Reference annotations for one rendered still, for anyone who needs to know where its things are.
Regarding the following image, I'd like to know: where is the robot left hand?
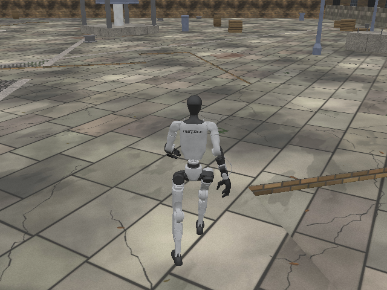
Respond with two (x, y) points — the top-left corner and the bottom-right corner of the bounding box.
(167, 148), (181, 159)

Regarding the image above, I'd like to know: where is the right robot upper arm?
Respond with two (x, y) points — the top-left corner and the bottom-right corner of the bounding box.
(206, 121), (221, 156)

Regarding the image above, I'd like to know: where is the robot head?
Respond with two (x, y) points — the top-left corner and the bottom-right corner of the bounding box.
(183, 95), (204, 124)

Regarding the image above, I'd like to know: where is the left robot upper arm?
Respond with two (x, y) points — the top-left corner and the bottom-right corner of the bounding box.
(165, 121), (182, 152)

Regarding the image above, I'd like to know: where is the left robot forearm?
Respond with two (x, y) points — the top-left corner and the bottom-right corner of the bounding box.
(164, 143), (172, 154)

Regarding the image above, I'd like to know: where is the right robot forearm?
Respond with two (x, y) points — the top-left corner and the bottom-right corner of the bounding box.
(215, 146), (229, 180)

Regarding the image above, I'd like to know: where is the robot right hand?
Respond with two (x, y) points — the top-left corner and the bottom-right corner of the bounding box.
(217, 178), (231, 198)

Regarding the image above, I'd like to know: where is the robot left foot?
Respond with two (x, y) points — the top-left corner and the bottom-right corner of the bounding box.
(171, 250), (183, 266)

